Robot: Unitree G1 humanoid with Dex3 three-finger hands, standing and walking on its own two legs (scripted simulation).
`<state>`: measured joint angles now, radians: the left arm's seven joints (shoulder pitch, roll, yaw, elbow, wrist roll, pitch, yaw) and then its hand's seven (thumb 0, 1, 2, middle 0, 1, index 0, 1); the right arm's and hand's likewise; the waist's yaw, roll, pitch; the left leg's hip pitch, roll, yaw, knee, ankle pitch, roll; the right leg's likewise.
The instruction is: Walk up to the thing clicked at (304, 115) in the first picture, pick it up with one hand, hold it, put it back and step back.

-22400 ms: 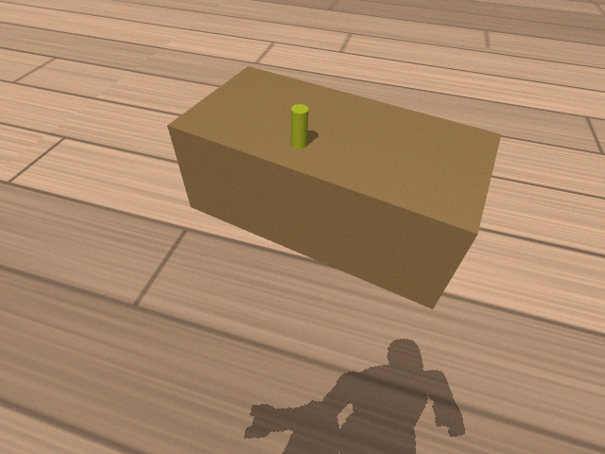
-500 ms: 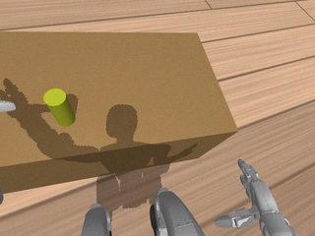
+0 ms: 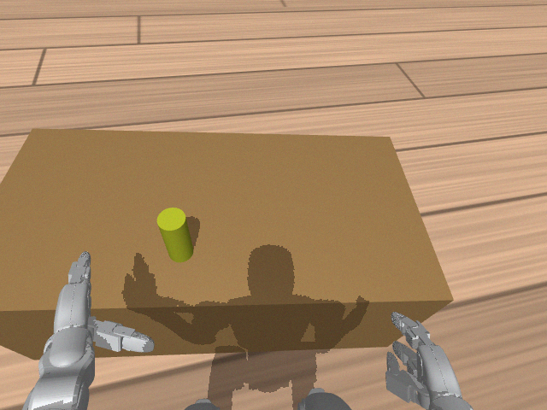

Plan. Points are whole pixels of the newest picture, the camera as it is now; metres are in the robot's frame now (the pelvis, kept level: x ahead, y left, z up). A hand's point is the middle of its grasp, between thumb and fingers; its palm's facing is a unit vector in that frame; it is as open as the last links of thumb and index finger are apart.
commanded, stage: home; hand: left
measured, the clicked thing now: (176, 236) +0.50 +0.18 -0.20
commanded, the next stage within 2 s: none
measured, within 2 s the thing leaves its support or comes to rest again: neither
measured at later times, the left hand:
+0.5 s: hand (142, 397) +0.16 +0.17 -0.05, palm faces +0.15 -0.96 -0.23, open 17.5 cm
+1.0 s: hand (141, 399) +0.16 +0.17 -0.05, palm faces +0.14 -0.96 -0.23, open 17.5 cm
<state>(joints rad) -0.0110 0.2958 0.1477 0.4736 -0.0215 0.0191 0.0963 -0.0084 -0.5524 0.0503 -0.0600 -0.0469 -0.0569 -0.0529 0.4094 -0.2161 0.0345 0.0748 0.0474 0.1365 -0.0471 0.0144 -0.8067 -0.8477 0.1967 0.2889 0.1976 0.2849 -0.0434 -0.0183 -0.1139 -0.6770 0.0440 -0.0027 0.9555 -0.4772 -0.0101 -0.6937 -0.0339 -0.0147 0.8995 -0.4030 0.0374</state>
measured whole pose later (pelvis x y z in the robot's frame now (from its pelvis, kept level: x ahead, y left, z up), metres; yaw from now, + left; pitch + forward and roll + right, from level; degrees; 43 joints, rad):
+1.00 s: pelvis -0.01 -0.01 +0.00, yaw +1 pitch +8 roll +0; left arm 0.43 0.20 -0.01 0.09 -0.03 0.07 0.10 -0.01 -0.54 0.06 -0.06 -0.05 -0.05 -0.05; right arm 0.45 -0.20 0.01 0.09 0.04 0.03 -0.10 0.02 -0.90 -0.90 0.21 0.30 0.21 0.30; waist 0.01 -0.01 -0.10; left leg -0.62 0.03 0.00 0.95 -0.47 -0.02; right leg -0.66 -0.05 -0.01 0.94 -0.42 0.03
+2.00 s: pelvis +0.00 -0.01 +0.00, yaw +1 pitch +8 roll -2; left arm 0.48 0.21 -0.01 0.00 -0.02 0.19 0.14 -0.01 -0.54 0.05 -0.06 -0.05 -0.05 -0.05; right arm 0.33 -0.22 0.01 0.44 0.02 -0.05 -0.14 0.02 -0.90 -0.90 0.21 0.30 0.21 0.30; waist -0.02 0.02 -0.10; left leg -0.62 0.04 -0.03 0.98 -0.50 -0.03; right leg -0.63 -0.03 -0.04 0.94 -0.44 0.02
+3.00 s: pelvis +0.00 +0.00 +0.05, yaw +2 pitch -4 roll +0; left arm 0.19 0.33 0.00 1.06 0.02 0.00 0.02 0.01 0.87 0.90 -0.21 -0.30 -0.20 -0.30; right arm 0.20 -0.31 -0.01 1.05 -0.03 0.00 -0.01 0.01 -0.90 -0.90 0.21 0.30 0.21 0.30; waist 0.01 0.01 0.06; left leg -0.17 0.01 -0.01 0.52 -0.28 -0.01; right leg -0.19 -0.06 -0.04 0.50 -0.24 0.04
